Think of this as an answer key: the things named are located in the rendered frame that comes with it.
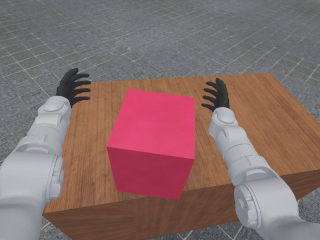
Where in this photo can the right robot upper arm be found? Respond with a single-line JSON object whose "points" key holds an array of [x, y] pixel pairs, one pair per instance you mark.
{"points": [[268, 206]]}

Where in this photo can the robot right hand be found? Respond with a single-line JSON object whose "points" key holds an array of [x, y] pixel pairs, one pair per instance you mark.
{"points": [[221, 95]]}

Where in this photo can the left robot forearm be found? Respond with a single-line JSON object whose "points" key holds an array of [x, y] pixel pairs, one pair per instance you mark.
{"points": [[47, 133]]}

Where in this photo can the pedestal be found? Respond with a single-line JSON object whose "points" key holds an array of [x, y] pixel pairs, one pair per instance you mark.
{"points": [[90, 208]]}

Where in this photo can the carton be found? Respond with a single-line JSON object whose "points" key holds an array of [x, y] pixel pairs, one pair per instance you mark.
{"points": [[151, 148]]}

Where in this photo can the left robot upper arm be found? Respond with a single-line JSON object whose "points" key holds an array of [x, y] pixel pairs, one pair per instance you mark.
{"points": [[29, 180]]}

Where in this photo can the robot left hand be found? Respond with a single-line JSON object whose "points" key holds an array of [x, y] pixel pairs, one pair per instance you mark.
{"points": [[68, 84]]}

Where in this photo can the right robot forearm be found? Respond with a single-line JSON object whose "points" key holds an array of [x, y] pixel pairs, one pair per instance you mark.
{"points": [[242, 160]]}

